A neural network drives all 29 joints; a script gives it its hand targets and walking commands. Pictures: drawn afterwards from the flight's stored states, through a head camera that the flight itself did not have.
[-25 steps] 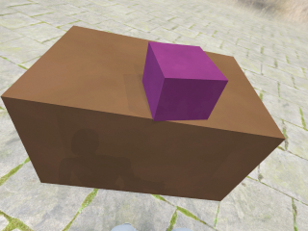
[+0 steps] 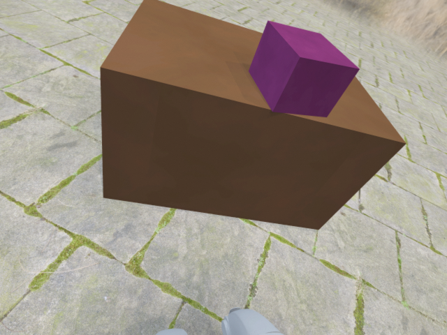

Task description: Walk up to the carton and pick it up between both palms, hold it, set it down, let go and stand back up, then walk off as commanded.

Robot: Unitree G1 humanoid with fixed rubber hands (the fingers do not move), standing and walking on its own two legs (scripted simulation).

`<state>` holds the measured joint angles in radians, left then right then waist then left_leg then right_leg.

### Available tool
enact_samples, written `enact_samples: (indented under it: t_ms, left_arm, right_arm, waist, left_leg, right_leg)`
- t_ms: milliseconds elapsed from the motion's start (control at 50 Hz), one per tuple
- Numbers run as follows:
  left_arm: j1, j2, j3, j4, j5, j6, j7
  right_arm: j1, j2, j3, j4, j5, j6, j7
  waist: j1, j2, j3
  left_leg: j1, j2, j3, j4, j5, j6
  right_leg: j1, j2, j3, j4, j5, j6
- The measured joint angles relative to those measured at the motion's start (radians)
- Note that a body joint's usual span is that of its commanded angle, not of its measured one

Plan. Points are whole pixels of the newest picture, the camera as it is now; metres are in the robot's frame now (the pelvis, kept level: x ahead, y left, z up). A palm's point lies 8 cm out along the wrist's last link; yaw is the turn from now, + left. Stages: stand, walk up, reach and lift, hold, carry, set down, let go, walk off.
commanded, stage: walk off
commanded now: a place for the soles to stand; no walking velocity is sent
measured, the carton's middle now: (298, 70) +1.00 -0.28 +0.08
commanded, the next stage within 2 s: none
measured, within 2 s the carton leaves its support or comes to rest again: neither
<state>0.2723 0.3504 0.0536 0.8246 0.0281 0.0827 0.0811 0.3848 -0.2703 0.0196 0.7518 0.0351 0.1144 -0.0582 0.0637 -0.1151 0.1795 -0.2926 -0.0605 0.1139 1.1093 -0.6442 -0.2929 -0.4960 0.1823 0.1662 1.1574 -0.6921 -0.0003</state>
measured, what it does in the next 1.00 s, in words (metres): walks backwards: right foot, then left foot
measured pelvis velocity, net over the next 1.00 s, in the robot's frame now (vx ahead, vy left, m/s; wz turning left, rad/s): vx -0.53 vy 0.15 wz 0.02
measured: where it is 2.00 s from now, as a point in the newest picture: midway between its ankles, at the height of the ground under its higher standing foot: outside the picture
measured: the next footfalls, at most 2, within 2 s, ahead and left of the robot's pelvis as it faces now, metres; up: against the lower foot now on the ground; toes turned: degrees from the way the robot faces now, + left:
right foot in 0.06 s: +0.15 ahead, -0.16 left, +0.01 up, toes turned +5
left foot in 0.20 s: -0.07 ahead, +0.30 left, +0.00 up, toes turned -12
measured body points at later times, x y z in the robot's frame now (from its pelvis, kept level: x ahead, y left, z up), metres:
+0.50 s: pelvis -0.23 +0.21 -0.02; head -0.33 +0.39 +0.38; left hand -0.09 +0.51 -0.21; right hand -0.19 -0.07 -0.02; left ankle -0.11 +0.31 -0.66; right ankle -0.17 +0.04 -0.59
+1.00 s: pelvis -0.53 +0.15 +0.01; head -0.61 +0.19 +0.45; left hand -0.56 +0.48 -0.12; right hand -0.40 -0.12 -0.05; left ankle -0.53 +0.26 -0.58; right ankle -0.46 +0.07 -0.66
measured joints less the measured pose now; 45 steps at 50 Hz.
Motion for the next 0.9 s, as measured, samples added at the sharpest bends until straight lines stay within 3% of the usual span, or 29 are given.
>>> enact_samples:
  t_ms: [20,40,60,100,140,180,200,220,240,260,300,360,440,500,600,700,740,780,800,820,860,900]
  left_arm:
    - [0.001,-0.002,0.0,-0.002,0.008,-0.022,0.004]
    - [0.008,0.001,0.001,-0.016,0.014,-0.045,0.015]
    - [0.023,0.011,0.004,-0.041,0.014,-0.06,0.028]
    - [0.026,0.035,0.022,-0.07,0.023,-0.045,0.035]
    - [0.012,0.049,0.023,-0.078,0.033,-0.006,0.023]
    - [0.007,0.048,0.023,-0.078,0.036,0.026,0.018]
    - [0.007,0.048,0.023,-0.079,0.036,0.034,0.011]
    - [-0.005,0.056,0.024,-0.082,0.036,0.041,0.006]
    - [-0.021,0.076,0.028,-0.082,0.036,0.052,0.002]
    - [-0.021,0.1,0.039,-0.083,0.036,0.065,-0.002]
    - [0.004,0.142,0.059,-0.083,0.036,0.09,-0.005]
    - [0.009,0.168,0.069,-0.091,0.036,0.095,-0.02]
    - [0.023,0.177,0.068,-0.092,0.036,0.093,-0.049]
    - [0.042,0.176,0.068,-0.096,0.036,0.093,-0.079]
    - [0.113,0.177,0.068,-0.116,0.036,0.093,-0.136]
    - [0.201,0.177,0.068,-0.133,0.036,0.097,-0.18]
    - [0.229,0.177,0.068,-0.142,0.036,0.097,-0.197]
    - [0.256,0.175,0.069,-0.154,0.036,0.088,-0.212]
    - [0.274,0.175,0.069,-0.166,0.036,0.078,-0.214]
    - [0.281,0.168,0.069,-0.173,0.036,0.066,-0.214]
    - [0.281,0.147,0.069,-0.18,0.036,0.06,-0.213]
    - [0.28,0.143,0.07,-0.187,0.036,0.051,-0.203]
  right_arm:
    - [-0.006,-0.008,0.0,-0.004,0.001,0.007,-0.006]
    - [-0.014,-0.022,0.0,-0.015,0.003,0.014,-0.01]
    - [-0.026,-0.035,0.0,-0.032,0.005,0.017,-0.013]
    - [-0.084,-0.051,0.0,-0.068,-0.013,0.006,-0.026]
    - [-0.107,-0.063,0.0,-0.123,-0.037,-0.024,-0.029]
    - [-0.097,-0.08,0.0,-0.165,-0.042,-0.051,-0.029]
    - [-0.082,-0.095,0.0,-0.179,-0.045,-0.059,-0.029]
    - [-0.075,-0.099,0.0,-0.179,-0.049,-0.061,-0.029]
    - [-0.077,-0.08,0.001,-0.164,-0.056,-0.054,-0.029]
    - [-0.08,-0.044,0.001,-0.142,-0.063,-0.043,-0.028]
    - [-0.057,0.041,0.001,-0.102,-0.071,-0.016,-0.023]
    - [0.017,0.113,0.001,-0.093,-0.082,-0.015,-0.02]
    - [0.049,0.125,0.0,-0.091,-0.092,-0.041,-0.031]
    - [0.04,0.108,0.0,-0.096,-0.1,-0.064,-0.047]
    - [-0.022,0.054,0.0,-0.14,-0.102,-0.083,-0.069]
    - [-0.101,-0.028,0.0,-0.201,-0.099,-0.09,-0.077]
    - [-0.13,-0.061,-0.002,-0.214,-0.099,-0.09,-0.078]
    - [-0.155,-0.101,-0.007,-0.225,-0.096,-0.084,-0.083]
    - [-0.168,-0.122,-0.008,-0.237,-0.091,-0.079,-0.086]
    - [-0.188,-0.145,-0.013,-0.248,-0.079,-0.074,-0.091]
    - [-0.184,-0.153,-0.024,-0.248,-0.042,-0.05,-0.098]
    - [-0.1,-0.108,-0.023,-0.241,0.006,-0.018,-0.098]
  waist:
    - [0.004,0.004,0.009]
    - [0.012,0.004,0.014]
    - [0.023,-0.007,0.017]
    - [0.026,-0.034,0.093]
    - [0.021,-0.048,0.143]
    - [0.007,-0.042,0.114]
    - [-0.002,-0.031,0.08]
    - [-0.014,-0.031,0.068]
    - [-0.012,-0.05,0.082]
    - [-0.002,-0.076,0.079]
    - [0.025,-0.136,0.007]
    - [0.026,-0.167,-0.098]
    - [0.026,-0.208,-0.172]
    - [0.026,-0.207,-0.192]
    - [0.026,-0.166,-0.171]
    - [0.028,-0.098,-0.168]
    - [0.034,-0.067,-0.167]
    - [0.049,-0.027,-0.169]
    - [0.061,-0.017,-0.173]
    - [0.079,0.006,-0.156]
    - [0.079,0.084,-0.104]
    - [0.077,0.114,-0.124]
  left_leg:
    - [-0.026,-0.029,0.006,-0.027,0.104,-0.082]
    - [-0.095,-0.07,0.006,0.02,0.203,-0.083]
    - [-0.201,-0.108,0.006,0.211,0.152,-0.056]
    - [-0.309,-0.108,-0.036,0.58,-0.154,0.044]
    - [-0.288,-0.058,-0.174,0.622,-0.242,0.152]
    - [-0.193,0.033,-0.319,0.417,-0.156,0.18]
    - [-0.124,0.08,-0.378,0.233,-0.084,0.18]
    - [-0.112,0.095,-0.369,0.205,-0.217,0.182]
    - [-0.133,0.076,-0.345,0.285,-0.308,0.188]
    - [-0.152,0.065,-0.316,0.364,-0.284,0.199]
    - [-0.17,0.069,-0.249,0.405,-0.189,0.23]
    - [-0.181,0.085,-0.238,0.373,-0.111,0.237]
    - [-0.154,0.088,-0.218,0.229,0.015,0.221]
    - [-0.141,0.094,-0.216,0.093,0.131,0.22]
    - [-0.129,0.111,-0.216,-0.139,0.306,0.22]
    - [-0.201,0.122,-0.215,-0.32,0.369,0.219]
    - [-0.24,0.121,-0.214,-0.382,0.377,0.206]
    - [-0.296,0.118,-0.212,-0.403,0.344,0.192]
    - [-0.346,0.107,-0.206,-0.382,0.301,0.192]
    - [-0.408,0.099,-0.209,-0.279,0.201,0.198]
    - [-0.491,0.082,-0.208,0.062,0.106,0.219]
    - [-0.511,0.038,-0.209,0.317,0.133,0.225]
  right_leg:
    - [0.025,-0.004,-0.017,-0.065,-0.013,-0.018]
    - [0.05,-0.027,-0.045,-0.173,0.026,-0.06]
    - [0.059,-0.066,-0.051,-0.303,0.149,-0.106]
    - [0.03,-0.137,-0.02,-0.366,0.505,-0.095]
    - [0.001,-0.196,0.0,-0.368,0.565,-0.063]
    - [-0.078,-0.214,0.034,-0.318,0.489,-0.033]
    - [-0.142,-0.206,0.06,-0.247,0.375,-0.029]
    - [-0.186,-0.196,0.093,-0.159,0.266,-0.029]
    - [-0.195,-0.164,0.131,-0.051,0.183,-0.029]
    - [-0.195,-0.109,0.155,0.058,0.136,-0.029]
    - [-0.191,-0.015,0.142,0.195,0.123,-0.026]
    - [-0.133,0.064,0.054,0.27,0.138,-0.016]
    - [-0.057,0.065,0.005,0.278,0.202,-0.001]
    - [-0.054,0.053,-0.018,0.349,0.216,0.019]
    - [-0.053,0.015,-0.025,0.5,0.279,0.029]
    - [-0.034,-0.054,-0.069,0.553,0.313,0.029]
    - [0.023,-0.085,-0.093,0.449,0.271,0.025]
    - [0.132,-0.126,-0.12,0.137,0.155,0.0]
    - [0.177,-0.152,-0.121,-0.045,0.1,-0.024]
    - [0.17,-0.16,-0.124,-0.105,0.072,-0.043]
    - [0.13,-0.145,-0.187,-0.016,0.07,-0.053]
    - [0.129,-0.155,-0.27,-0.027,0.103,-0.058]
